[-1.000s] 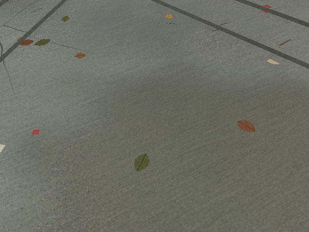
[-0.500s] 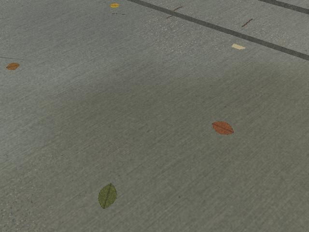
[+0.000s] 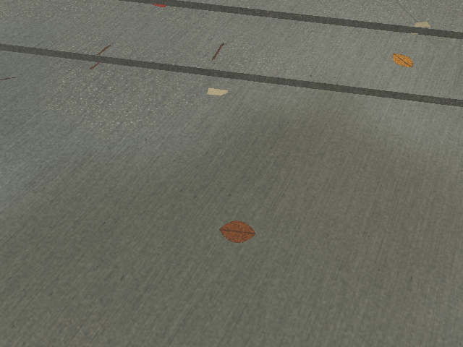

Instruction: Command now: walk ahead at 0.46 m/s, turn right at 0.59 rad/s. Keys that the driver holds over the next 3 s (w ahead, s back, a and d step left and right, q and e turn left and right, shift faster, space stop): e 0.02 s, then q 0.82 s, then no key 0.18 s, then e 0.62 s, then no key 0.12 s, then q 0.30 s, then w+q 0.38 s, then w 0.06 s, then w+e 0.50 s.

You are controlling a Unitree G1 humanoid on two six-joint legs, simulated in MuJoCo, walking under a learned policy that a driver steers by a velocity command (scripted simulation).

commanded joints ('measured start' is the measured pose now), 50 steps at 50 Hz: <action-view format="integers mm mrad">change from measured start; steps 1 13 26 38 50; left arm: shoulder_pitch -161 29 -26 -59 -52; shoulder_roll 3 32 137 108 93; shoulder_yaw -11 -16 17 18 0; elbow -110 -2 72 64 82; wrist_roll -3 24 16 19 7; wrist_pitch -21 -43 0 26 18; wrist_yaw -25 12 72 81 61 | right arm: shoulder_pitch -39 -63 -207 -209 -218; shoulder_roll -171 -138 -113 -191 -189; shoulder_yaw -39 -1 -6 -20 -9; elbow -55 -17 -142 -211 -230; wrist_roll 9 21 10 8 -13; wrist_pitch -4 47 127 81 104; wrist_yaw -7 -9 15 -2 -7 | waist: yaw -6 76 69 91 52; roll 132 -23 -73 153 198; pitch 81 -150 -53 -135 -86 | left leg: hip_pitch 38 -546 -407 -52 -157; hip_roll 246 86 57 186 149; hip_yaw -81 -251 -145 -474 -538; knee -77 905 488 73 63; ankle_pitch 364 -191 -13 572 273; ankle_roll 130 -54 -12 228 233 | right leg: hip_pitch -20 647 539 88 308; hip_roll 5 -220 -270 49 55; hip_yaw -66 102 -94 12 -2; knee -115 -464 -544 321 -63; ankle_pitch -11 487 13 -382 -365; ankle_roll -13 -266 -196 59 81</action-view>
